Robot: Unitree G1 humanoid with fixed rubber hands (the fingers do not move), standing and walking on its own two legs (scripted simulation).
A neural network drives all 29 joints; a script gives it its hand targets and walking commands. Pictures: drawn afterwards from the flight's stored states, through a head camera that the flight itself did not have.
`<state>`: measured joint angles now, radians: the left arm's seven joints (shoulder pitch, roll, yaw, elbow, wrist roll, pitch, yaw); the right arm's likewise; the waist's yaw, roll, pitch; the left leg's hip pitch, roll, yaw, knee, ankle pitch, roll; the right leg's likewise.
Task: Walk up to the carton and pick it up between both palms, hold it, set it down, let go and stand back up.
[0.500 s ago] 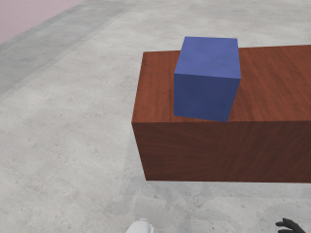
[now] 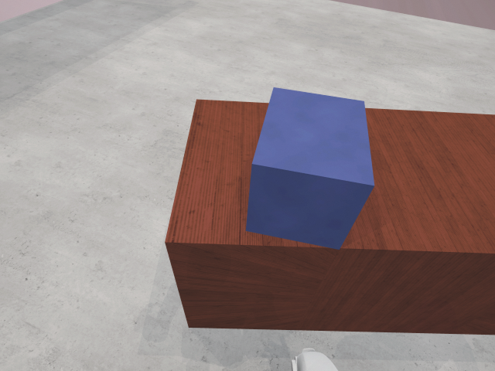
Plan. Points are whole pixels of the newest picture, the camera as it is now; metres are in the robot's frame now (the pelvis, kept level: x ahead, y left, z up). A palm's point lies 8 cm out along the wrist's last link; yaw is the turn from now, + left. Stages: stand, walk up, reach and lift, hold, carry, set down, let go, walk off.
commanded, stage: walk up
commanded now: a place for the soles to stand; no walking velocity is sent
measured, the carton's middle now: (305, 165) +0.60 -0.14 -0.03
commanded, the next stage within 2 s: reach and lift in 1.72 s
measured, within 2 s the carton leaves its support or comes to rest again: neither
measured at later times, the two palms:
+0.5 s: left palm (91, 368) +0.17 +0.25 -0.06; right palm (473, 330) +0.23 -0.40 -0.08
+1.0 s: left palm (105, 337) +0.22 +0.25 -0.07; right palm (465, 322) +0.24 -0.38 -0.08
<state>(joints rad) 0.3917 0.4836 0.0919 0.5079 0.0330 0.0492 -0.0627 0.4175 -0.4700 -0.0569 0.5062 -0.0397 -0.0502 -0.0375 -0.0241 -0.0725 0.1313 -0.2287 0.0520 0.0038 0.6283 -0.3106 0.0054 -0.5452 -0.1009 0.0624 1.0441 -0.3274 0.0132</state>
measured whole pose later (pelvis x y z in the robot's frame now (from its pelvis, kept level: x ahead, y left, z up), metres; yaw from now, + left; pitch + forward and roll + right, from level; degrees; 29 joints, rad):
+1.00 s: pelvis +0.11 -0.07 +0.02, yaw +0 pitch -4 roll -1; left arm 0.14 0.44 0.00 0.91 -0.03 -0.02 -0.02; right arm 0.10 -0.41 0.00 0.95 0.03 0.00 0.01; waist 0.01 0.01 0.07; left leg -0.17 0.03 0.00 0.44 -0.20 -0.02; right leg -0.14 -0.03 -0.06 0.41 -0.20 0.02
